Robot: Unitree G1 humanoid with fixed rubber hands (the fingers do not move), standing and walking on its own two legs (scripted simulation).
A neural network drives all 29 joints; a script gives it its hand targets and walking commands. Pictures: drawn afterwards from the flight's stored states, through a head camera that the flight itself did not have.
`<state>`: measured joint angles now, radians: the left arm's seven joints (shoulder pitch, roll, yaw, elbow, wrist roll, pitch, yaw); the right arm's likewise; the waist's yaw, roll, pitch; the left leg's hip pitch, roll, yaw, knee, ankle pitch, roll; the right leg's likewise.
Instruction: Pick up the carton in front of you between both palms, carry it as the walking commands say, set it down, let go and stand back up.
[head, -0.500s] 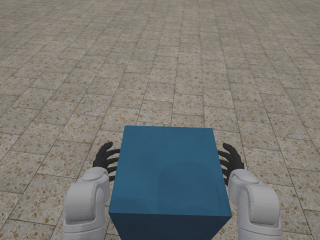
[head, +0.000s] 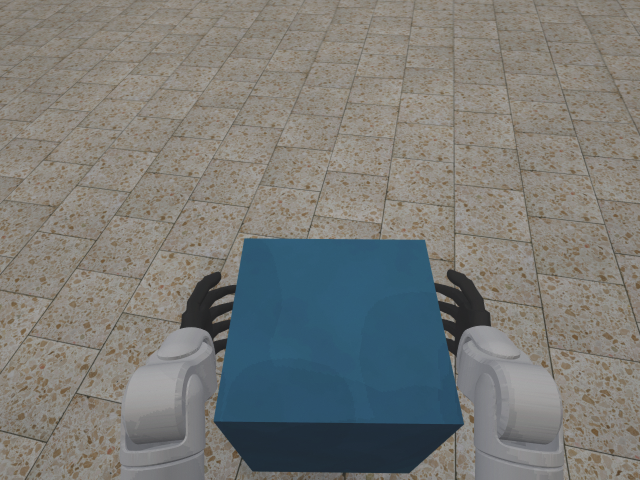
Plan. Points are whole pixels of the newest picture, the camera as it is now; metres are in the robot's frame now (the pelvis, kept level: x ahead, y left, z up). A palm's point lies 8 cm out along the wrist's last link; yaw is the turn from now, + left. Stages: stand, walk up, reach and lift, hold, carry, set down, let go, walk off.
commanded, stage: carry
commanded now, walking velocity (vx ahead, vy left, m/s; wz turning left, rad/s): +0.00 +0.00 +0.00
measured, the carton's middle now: (332, 364) +0.27 +0.00 -0.01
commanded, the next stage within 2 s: hold in 1.90 s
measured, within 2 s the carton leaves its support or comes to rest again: neither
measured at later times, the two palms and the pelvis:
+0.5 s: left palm (219, 262) +0.39 +0.16 +0.05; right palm (444, 271) +0.37 -0.14 +0.05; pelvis +0.12 +0.02 -0.02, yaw -3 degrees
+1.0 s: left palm (227, 287) +0.37 +0.15 +0.02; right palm (449, 295) +0.35 -0.15 +0.02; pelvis +0.07 +0.02 -0.02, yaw -3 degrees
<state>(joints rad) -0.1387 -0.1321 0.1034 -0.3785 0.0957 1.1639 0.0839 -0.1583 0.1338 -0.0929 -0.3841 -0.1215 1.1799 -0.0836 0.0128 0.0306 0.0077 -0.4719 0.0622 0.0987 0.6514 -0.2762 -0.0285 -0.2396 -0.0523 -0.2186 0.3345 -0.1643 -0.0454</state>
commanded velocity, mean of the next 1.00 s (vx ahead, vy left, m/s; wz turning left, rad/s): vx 0.00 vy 0.00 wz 0.00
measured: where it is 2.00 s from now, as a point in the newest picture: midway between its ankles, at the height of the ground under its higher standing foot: outside the picture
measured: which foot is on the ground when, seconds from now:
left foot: up 0.00-0.06, down 0.08-1.00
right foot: down 0.00-1.00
